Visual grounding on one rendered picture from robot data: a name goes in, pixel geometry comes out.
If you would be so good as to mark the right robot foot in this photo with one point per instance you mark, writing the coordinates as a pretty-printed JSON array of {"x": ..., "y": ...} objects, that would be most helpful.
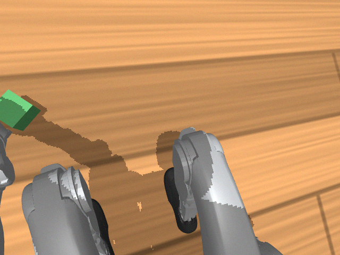
[{"x": 173, "y": 198}]

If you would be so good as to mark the small box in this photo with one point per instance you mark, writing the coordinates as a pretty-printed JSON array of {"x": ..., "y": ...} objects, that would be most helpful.
[{"x": 15, "y": 111}]

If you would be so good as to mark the left robot arm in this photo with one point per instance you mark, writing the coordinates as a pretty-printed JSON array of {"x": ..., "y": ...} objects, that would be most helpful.
[{"x": 7, "y": 175}]

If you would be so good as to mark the left robot foot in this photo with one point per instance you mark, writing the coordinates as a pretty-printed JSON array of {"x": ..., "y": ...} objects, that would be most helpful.
[{"x": 103, "y": 226}]

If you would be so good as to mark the right robot hand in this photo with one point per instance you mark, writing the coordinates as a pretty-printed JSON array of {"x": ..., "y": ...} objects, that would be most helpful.
[{"x": 267, "y": 249}]

